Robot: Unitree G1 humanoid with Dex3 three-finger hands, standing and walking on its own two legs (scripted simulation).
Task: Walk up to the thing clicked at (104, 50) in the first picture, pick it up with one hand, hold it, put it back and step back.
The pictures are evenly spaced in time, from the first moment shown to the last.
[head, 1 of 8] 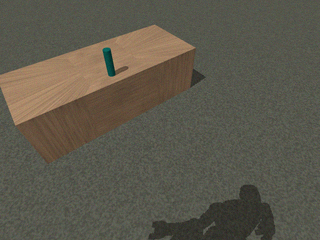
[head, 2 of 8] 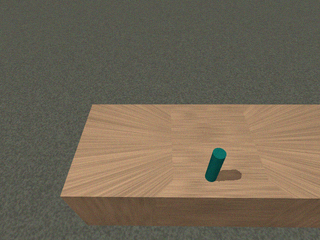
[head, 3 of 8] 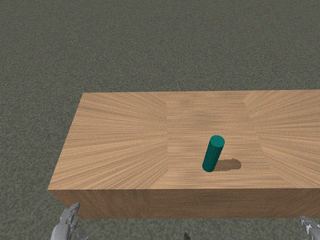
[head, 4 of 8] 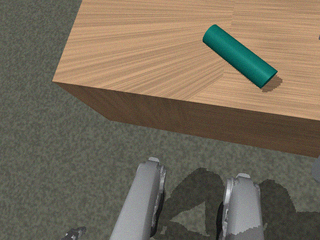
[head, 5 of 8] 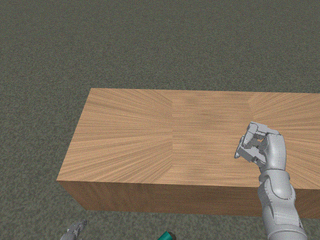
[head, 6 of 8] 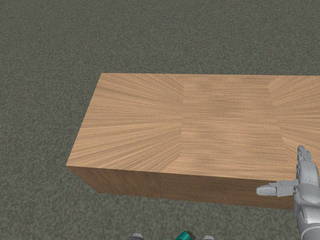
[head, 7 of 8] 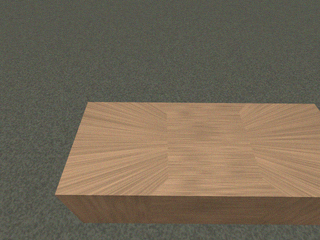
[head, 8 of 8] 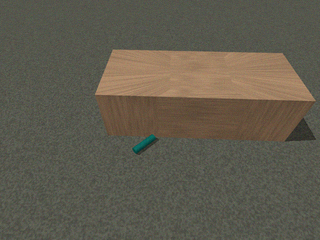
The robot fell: no
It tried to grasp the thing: yes
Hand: right
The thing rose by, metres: 0.00
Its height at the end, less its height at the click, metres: -0.49
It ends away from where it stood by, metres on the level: 0.39
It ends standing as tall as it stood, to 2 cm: no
